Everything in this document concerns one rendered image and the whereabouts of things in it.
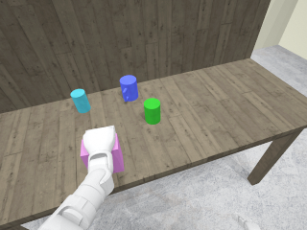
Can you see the left robot hand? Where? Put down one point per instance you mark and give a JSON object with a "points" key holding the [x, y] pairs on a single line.
{"points": [[102, 138]]}

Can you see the right robot hand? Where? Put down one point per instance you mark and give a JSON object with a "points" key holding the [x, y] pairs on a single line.
{"points": [[244, 221]]}

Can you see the left robot forearm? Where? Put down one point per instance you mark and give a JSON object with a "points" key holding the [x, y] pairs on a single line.
{"points": [[82, 206]]}

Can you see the table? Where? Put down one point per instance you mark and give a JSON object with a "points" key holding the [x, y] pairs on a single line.
{"points": [[191, 55]]}

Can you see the left robot upper arm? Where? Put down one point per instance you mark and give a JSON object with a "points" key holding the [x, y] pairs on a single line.
{"points": [[58, 222]]}

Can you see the sponge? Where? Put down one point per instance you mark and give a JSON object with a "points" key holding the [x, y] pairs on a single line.
{"points": [[117, 156]]}

